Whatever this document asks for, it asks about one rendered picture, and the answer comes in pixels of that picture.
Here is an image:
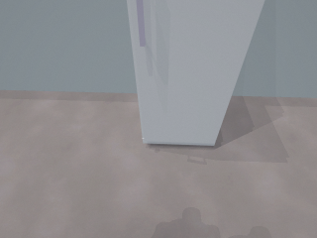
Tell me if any fridge door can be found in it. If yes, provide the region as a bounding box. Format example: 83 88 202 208
130 0 264 144

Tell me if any handle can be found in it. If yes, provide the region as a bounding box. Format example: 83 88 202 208
136 0 146 47

